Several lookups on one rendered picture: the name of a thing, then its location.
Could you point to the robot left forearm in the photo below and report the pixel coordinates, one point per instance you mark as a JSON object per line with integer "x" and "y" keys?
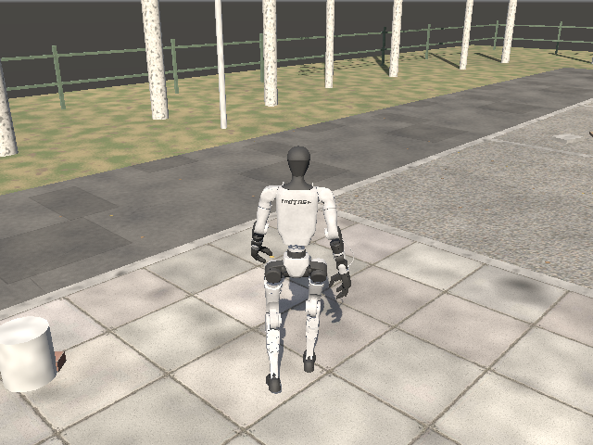
{"x": 256, "y": 239}

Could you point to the left robot thigh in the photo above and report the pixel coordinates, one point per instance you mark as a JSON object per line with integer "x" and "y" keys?
{"x": 273, "y": 276}

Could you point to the left robot upper arm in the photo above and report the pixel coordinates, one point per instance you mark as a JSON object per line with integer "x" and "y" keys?
{"x": 267, "y": 196}

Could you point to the right robot shin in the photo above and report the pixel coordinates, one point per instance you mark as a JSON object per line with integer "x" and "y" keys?
{"x": 312, "y": 328}

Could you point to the robot left hand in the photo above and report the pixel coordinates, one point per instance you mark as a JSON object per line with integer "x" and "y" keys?
{"x": 256, "y": 256}

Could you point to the right robot upper arm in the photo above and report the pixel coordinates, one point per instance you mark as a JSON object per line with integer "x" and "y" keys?
{"x": 326, "y": 196}

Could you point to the robot right hand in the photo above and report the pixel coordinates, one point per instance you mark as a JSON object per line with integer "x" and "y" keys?
{"x": 345, "y": 285}

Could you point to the robot right forearm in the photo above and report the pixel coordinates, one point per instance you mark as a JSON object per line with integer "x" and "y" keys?
{"x": 337, "y": 247}

